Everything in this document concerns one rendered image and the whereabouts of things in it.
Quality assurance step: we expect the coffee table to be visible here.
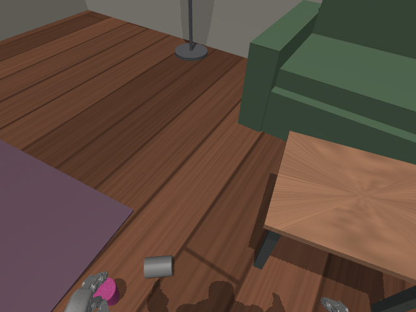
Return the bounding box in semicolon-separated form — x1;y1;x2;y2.
253;131;416;312

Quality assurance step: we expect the floor lamp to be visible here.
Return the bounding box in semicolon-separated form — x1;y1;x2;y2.
175;0;207;61

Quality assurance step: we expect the left robot hand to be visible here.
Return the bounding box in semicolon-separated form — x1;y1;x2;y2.
64;271;112;312

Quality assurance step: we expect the sofa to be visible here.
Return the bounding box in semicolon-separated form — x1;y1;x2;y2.
238;0;416;164

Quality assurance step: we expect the right robot hand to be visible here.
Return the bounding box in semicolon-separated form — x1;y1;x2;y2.
320;297;348;312

